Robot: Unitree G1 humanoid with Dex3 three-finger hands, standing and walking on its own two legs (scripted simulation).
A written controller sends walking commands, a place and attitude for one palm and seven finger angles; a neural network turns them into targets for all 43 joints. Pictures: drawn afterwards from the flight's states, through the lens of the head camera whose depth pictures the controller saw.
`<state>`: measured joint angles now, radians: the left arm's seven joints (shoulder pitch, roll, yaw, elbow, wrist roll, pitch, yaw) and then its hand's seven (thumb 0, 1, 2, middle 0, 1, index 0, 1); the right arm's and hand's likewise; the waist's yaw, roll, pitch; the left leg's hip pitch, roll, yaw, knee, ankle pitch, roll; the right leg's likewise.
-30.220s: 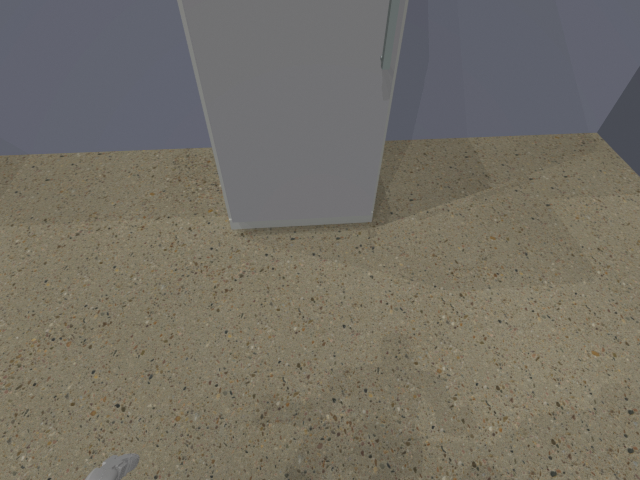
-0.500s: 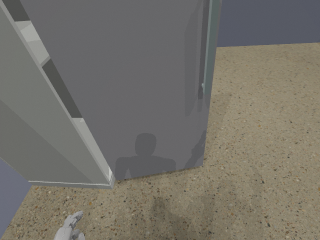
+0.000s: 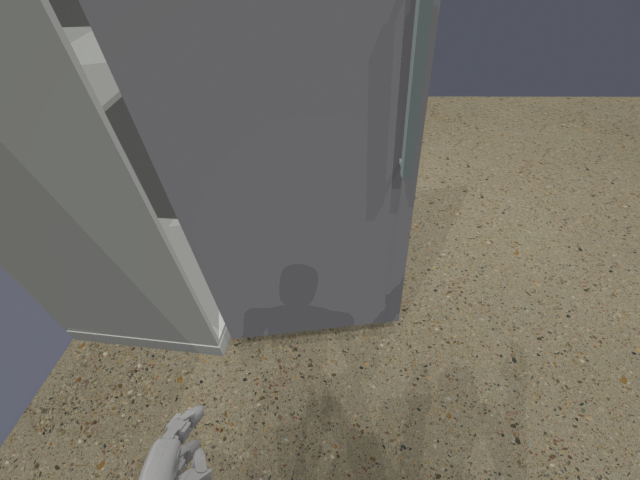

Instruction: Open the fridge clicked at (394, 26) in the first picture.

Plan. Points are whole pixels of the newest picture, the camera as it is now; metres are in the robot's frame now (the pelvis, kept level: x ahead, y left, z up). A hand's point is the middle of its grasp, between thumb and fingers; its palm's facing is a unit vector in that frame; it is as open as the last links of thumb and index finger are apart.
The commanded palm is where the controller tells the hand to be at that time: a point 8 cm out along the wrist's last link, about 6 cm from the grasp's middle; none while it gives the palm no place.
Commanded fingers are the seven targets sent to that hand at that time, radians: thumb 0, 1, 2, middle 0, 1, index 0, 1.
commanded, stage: stop stepping back and stand still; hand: right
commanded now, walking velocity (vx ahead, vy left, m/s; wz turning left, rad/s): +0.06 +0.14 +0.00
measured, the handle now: (412, 80) +0.74 -0.11 +0.17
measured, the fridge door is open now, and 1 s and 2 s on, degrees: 77 77 77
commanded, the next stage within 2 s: let the arm hang, fingers relaxed in 0.06 s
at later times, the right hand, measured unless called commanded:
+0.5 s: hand out of the picture +0.09 -0.14 -0.17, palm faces +0.10 +0.98 -0.18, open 6.7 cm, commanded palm none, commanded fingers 0.00 -0.90 -0.90 0.20 0.30 0.20 0.30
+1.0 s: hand out of the picture +0.01 -0.15 -0.17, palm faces +0.08 +0.98 -0.19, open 7.3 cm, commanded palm none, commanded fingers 0.00 -0.90 -0.90 0.20 0.30 0.20 0.30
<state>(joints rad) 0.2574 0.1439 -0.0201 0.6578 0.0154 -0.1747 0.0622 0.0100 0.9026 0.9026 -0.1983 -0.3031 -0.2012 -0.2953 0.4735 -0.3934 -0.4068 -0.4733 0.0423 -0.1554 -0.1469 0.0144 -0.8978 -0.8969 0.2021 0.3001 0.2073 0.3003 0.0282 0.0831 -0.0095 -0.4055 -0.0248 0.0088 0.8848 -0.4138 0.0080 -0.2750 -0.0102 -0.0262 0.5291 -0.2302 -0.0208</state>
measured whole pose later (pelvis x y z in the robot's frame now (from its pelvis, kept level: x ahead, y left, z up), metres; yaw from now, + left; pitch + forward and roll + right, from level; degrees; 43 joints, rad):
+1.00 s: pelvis +0.01 +0.02 +0.01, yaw -4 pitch -1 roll +0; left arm 0.27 0.14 0.00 1.13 0.03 0.00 0.04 0.01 0.92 0.90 -0.20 -0.30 -0.20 -0.29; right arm 0.23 -0.16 0.00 1.15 -0.01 0.00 -0.03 0.00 -0.93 -0.90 0.20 0.30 0.20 0.30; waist 0.01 -0.01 0.02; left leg -0.17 -0.01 0.05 0.37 -0.18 0.02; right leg -0.12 0.01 -0.05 0.38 -0.25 -0.03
